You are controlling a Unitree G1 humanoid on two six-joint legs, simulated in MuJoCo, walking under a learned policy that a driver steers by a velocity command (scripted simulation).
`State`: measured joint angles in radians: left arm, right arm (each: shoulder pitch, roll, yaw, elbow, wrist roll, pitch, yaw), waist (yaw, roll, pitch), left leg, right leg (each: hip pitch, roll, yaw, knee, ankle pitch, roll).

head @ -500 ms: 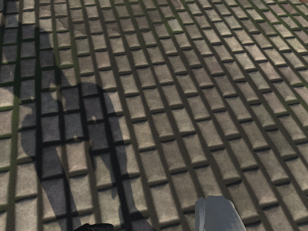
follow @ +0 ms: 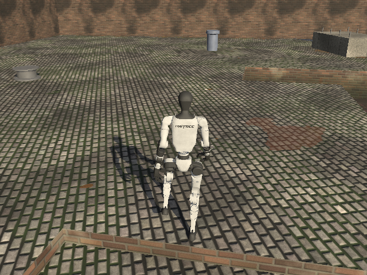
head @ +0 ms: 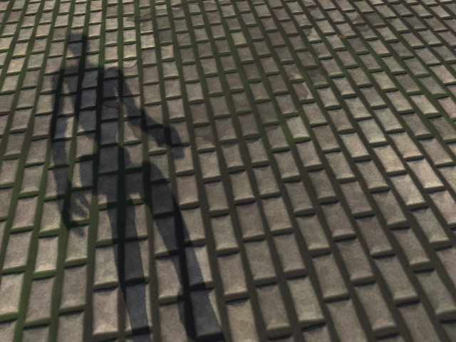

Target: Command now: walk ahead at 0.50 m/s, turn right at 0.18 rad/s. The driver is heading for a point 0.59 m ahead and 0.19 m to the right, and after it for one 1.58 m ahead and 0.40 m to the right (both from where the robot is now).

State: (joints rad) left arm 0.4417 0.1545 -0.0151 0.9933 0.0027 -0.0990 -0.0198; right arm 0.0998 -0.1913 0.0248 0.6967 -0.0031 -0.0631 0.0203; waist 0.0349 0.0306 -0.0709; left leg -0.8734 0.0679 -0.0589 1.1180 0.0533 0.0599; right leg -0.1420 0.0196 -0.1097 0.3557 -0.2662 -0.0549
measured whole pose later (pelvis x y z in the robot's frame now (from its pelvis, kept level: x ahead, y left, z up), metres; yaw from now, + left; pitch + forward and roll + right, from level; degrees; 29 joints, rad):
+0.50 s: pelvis +0.28 +0.03 +0.00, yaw -16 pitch +2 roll +2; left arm 0.16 0.30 0.08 0.73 -0.03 -0.04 -0.01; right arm 0.32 -0.26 -0.07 0.84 -0.01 -0.10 0.00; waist -0.06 -0.04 -0.01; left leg -0.09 -0.01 0.17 0.28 -0.22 0.02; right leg -0.73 -0.13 0.05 1.05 -0.15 0.00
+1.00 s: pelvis +0.52 -0.12 +0.00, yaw -33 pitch +3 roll +1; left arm 0.33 0.26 0.07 0.72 -0.01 -0.05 0.00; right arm 0.08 -0.29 -0.06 0.69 -0.02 -0.09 -0.01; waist 0.05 0.04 0.03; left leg -0.69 0.11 -0.08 0.90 -0.14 -0.06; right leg -0.23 0.10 0.07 0.37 -0.18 -0.09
